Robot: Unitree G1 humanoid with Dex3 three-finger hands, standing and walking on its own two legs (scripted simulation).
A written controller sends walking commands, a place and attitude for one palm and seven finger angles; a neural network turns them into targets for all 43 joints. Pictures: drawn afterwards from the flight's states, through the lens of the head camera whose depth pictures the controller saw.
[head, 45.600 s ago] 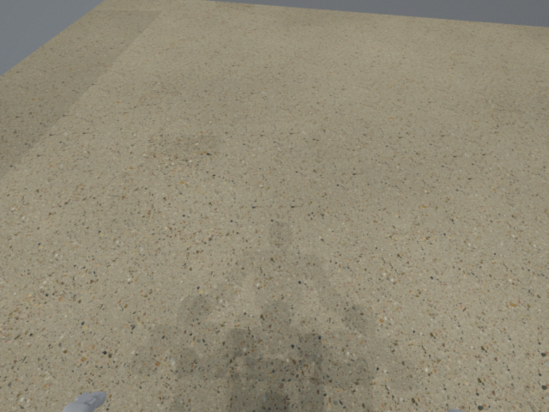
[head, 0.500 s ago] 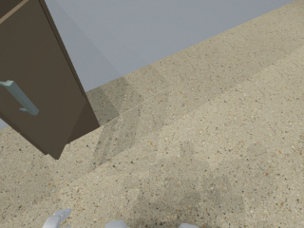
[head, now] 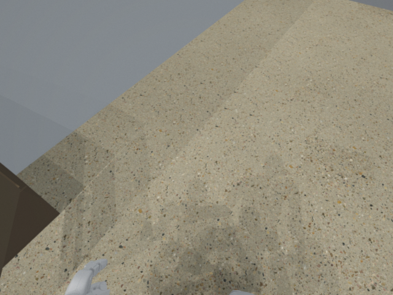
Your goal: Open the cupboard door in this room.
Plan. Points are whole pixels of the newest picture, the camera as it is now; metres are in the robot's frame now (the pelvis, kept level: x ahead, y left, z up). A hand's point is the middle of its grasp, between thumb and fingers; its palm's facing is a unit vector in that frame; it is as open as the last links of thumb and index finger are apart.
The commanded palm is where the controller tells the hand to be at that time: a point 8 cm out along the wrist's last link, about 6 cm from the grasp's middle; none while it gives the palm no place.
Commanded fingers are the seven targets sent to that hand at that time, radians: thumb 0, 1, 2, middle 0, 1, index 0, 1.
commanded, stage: walk to a spot facing it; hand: left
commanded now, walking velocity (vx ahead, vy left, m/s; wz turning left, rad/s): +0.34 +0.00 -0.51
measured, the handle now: out of the picture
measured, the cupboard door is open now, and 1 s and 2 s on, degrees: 47 47 47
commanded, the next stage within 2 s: turn to face it in 1.26 s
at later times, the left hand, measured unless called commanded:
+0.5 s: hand (153, 208) +0.34 +0.12 -0.14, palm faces -0.29 -0.94 -0.17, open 7.4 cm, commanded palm none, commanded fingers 0.00 0.90 0.90 -0.20 -0.30 -0.20 -0.30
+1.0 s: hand (175, 183) +0.43 +0.07 -0.17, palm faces -0.30 -0.94 -0.19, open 7.3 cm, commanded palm none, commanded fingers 0.00 0.90 0.90 -0.20 -0.30 -0.20 -0.30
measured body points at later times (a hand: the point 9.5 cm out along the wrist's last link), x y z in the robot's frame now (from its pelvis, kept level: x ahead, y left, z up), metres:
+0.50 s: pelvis +0.18 -0.03 +0.02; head +0.22 -0.04 +0.47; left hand +0.35 +0.17 -0.12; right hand +0.09 -0.24 -0.13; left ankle +0.15 +0.13 -0.72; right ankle +0.22 -0.16 -0.69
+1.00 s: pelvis +0.39 -0.11 +0.01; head +0.41 -0.11 +0.46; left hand +0.45 +0.12 -0.15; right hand +0.39 -0.37 -0.12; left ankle +0.48 -0.01 -0.72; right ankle +0.27 -0.17 -0.67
